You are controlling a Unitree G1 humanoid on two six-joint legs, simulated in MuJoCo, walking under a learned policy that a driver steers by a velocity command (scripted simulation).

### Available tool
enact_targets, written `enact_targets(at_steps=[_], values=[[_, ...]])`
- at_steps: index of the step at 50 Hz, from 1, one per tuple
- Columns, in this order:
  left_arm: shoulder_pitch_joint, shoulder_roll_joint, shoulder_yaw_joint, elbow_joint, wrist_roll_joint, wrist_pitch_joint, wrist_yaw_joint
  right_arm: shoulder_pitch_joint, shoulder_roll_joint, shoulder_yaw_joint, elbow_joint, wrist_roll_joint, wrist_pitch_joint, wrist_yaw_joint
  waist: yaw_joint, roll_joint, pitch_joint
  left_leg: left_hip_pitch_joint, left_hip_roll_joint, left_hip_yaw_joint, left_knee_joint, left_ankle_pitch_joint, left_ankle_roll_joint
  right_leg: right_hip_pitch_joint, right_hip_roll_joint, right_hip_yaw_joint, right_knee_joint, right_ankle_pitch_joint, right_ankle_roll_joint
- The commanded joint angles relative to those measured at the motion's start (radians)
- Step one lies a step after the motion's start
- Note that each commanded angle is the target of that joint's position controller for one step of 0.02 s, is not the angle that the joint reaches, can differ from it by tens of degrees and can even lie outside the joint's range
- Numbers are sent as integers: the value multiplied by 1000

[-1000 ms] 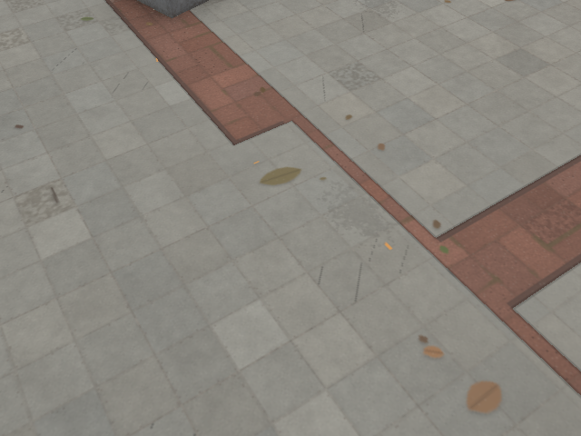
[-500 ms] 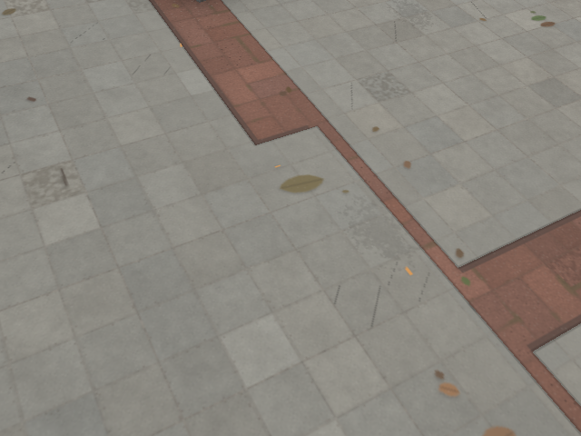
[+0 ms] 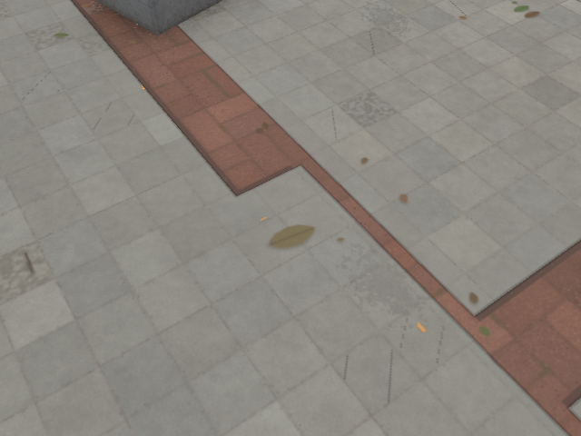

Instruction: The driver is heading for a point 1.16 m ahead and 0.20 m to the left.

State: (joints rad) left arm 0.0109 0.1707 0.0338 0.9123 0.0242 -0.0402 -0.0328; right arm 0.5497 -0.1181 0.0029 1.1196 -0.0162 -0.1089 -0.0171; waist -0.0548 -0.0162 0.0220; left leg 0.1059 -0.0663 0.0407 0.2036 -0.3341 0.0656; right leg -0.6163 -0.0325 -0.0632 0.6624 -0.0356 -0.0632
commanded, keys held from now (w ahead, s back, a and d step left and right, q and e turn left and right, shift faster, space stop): w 0.88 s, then w+q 0.12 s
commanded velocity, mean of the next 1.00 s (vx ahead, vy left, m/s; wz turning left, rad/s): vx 0.50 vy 0.00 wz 0.02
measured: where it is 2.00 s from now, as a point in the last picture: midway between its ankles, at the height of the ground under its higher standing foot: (254, 228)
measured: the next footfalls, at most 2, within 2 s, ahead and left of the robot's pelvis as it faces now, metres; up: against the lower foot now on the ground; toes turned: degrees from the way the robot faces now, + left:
right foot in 0.08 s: +0.22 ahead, -0.09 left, +0.00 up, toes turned -4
left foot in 0.64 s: +0.54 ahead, +0.06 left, +0.00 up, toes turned +4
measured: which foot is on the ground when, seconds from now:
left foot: down 0.00-0.10, up 0.12-0.62, down 0.64-1.00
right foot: up 0.00-0.06, down 0.08-0.66, up 0.68-1.00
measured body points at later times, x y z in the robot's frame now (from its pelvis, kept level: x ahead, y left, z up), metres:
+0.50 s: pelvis +0.28 -0.03 +0.01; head +0.31 -0.04 +0.46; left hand +0.18 +0.18 -0.14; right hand +0.44 -0.25 -0.12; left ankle +0.45 +0.10 -0.69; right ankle +0.18 -0.09 -0.74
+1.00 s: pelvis +0.55 +0.01 +0.01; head +0.57 +0.02 +0.46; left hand +0.69 +0.23 -0.13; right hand +0.48 -0.22 -0.13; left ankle +0.50 +0.06 -0.74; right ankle +0.70 -0.16 -0.67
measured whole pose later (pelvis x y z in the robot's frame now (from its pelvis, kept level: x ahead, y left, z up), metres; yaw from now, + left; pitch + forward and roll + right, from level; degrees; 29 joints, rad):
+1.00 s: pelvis +0.55 +0.01 +0.01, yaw +1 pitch +0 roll +1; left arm 0.11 0.19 0.05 0.93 0.03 -0.04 -0.03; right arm 0.47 -0.15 -0.04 1.06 -0.01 -0.09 0.00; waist -0.05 -0.03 0.04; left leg -0.01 -0.10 0.07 0.21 -0.20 0.10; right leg -0.64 -0.12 -0.01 0.81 -0.06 -0.02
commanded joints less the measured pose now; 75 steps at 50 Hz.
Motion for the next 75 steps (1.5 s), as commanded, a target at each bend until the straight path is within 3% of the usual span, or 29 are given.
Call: enact_targets(at_steps=[1,4,5,6,7,8,11,16,26,29,31,32,33,34,35,37,39,42,48,55,57,59,60,61,62,64,65,67,75], values=[[-52,51,8,-63,-8,-25,14,20,-158,-26,-26,-5,-8,-12,40,97,106,-54,280,-87,58,828,109,76,42,-60,-96,-90,-28],[357,130,49,68,-3,-53,39,-3,-190,-36,-23,7,4,-10,187,102,-102,-154,216,-33,527,935,69,572,69,-40,-175,-76,-77],[497,237,77,90,21,-58,45,42,-120,-23,-62,27,5,2,187,-47,-242,-437,133,12,870,489,35,863,-207,331,-186,-195,-159],[506,256,86,96,1,-40,31,98,-104,-31,-55,42,6,13,159,-205,-362,-660,-34,-30,1197,-161,15,973,-384,789,-364,-225,-288],[377,216,75,78,-13,-37,22,3,-162,-47,-81,9,9,8,112,-76,-210,-762,50,-106,1240,-87,44,842,-340,689,-404,-312,-248],[278,139,54,53,-10,-44,18,-82,-153,-47,-102,0,3,16,99,-12,-94,-762,97,-98,1181,4,48,681,-311,544,-434,-301,-223],[282,42,21,91,-8,-65,31,-153,-108,-58,-123,-31,34,40,30,-7,12,-639,166,-89,974,81,29,457,-193,312,-504,-90,-156],[417,89,22,129,-14,-78,43,-271,-98,-64,-167,-26,73,50,36,-29,48,-728,165,-24,829,182,-16,476,-148,182,-533,86,-149],[563,102,9,166,-7,-75,53,-604,-112,-50,-296,-5,57,46,105,-47,106,-761,116,41,412,318,3,692,-174,118,-500,340,-134],[530,118,15,169,0,-73,61,-548,-127,-60,-290,-4,43,37,62,-58,74,-640,69,62,351,210,47,747,-186,88,-383,601,-119],[499,135,20,167,-2,-67,60,-318,-154,-82,-215,-6,30,21,-34,-47,-45,-370,7,86,270,206,85,724,-153,54,-118,751,-92],[489,124,16,154,-11,-67,57,-152,-197,-100,-166,-25,21,12,-95,-21,-137,-117,92,-3,259,208,121,560,-119,35,101,556,-76],[576,35,-2,124,-51,-65,44,-17,-306,-129,-154,-51,20,7,-86,167,-293,202,404,-438,228,116,248,223,19,-34,513,42,-31],[577,85,18,131,-34,-62,41,-72,-287,-126,-156,-19,37,22,-56,158,-324,202,483,-730,84,90,296,60,109,70,697,-464,-36],[472,108,28,99,-16,-57,41,-198,-250,-113,-172,2,41,26,-5,80,-149,47,441,-582,54,2,258,-13,34,115,705,-376,-46],[378,79,27,76,-6,-56,32,-297,-147,-83,-180,1,28,30,43,24,6,-196,356,-373,-24,97,188,32,-33,110,583,-262,-43],[412,42,24,85,14,-30,22,-266,-106,-66,-149,3,14,20,86,57,23,-292,292,-253,-53,207,144,117,-57,101,503,-233,-23],[357,43,26,63,15,-9,12,-190,-151,-71,-122,4,-2,16,95,59,35,-288,266,-179,-72,335,145,67,-68,70,441,-177,3],[77,58,22,-39,4,-5,7,-62,-153,-60,-101,8,5,16,31,68,81,-203,227,-150,-81,473,129,-51,-69,22,152,2,57],[-103,75,13,-121,-9,-24,11,11,-185,-68,-96,-6,16,1,-14,97,72,-34,257,-215,31,613,155,-33,-13,25,-57,-24,51],[-59,98,19,-126,-14,-37,14,-27,-206,-77,-110,-11,19,-3,24,106,57,-38,264,-230,92,681,135,70,5,33,-115,-90,30],[158,136,39,-66,-9,-56,30,-82,-221,-85,-127,-4,18,4,121,76,-48,-109,209,-194,316,797,96,382,51,12,-220,-91,-4],[320,193,58,-35,15,-69,43,-98,-195,-80,-152,9,15,9,181,17,-167,-263,152,-158,547,618,77,641,-72,126,-229,-125,-43],[418,305,85,-48,45,-67,50,-17,-83,-58,-195,53,18,10,167,-179,-341,-590,9,-57,900,99,30,961,-381,520,-258,-213,-140],[362,268,80,-55,26,-46,44,-11,-154,-75,-196,33,27,4,137,-185,-355,-710,0,-93,1038,-185,43,906,-430,738,-375,-274,-176],[207,127,44,-77,7,-44,39,-119,-165,-85,-202,7,41,15,83,-20,-83,-732,104,-110,1036,-29,43,614,-339,455,-433,-328,-124],[190,106,38,-72,6,-50,40,-142,-144,-85,-210,0,49,23,65,-41,-30,-706,129,-105,996,6,38,529,-293,346,-465,-260,-95],[214,91,33,-48,-3,-64,46,-134,-126,-87,-215,-19,77,40,32,-87,-2,-662,149,-90,970,40,22,446,-248,213,-496,-151,-70],[330,122,39,-4,-5,-90,41,-399,-127,-76,-329,-16,99,75,49,-52,48,-803,166,-38,736,296,-10,504,-216,-43,-527,98,-80]])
